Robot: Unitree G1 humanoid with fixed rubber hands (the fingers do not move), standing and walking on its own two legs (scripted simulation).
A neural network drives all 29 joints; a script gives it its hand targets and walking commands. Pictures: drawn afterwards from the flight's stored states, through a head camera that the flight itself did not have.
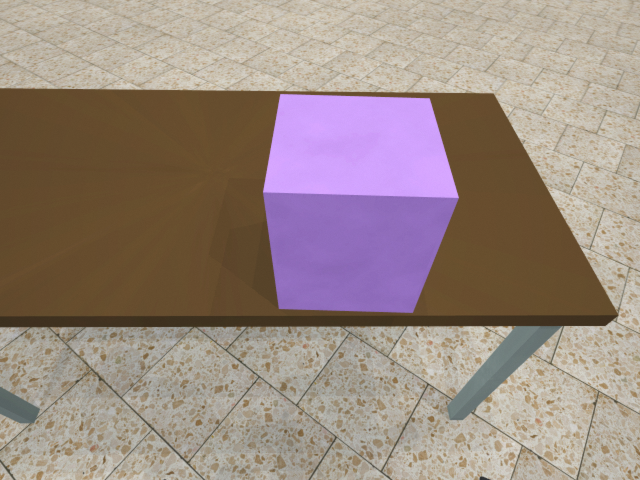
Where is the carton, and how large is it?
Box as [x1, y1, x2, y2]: [263, 94, 458, 312]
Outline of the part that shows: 280,94 263,190 279,308 412,312 458,198 429,98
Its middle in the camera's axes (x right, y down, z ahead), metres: +0.04 -0.04 +0.57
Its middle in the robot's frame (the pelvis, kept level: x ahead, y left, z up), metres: +0.47 -0.01 +0.06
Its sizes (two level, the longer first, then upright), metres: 0.210 0.200 0.250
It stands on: a table, 0.70 m high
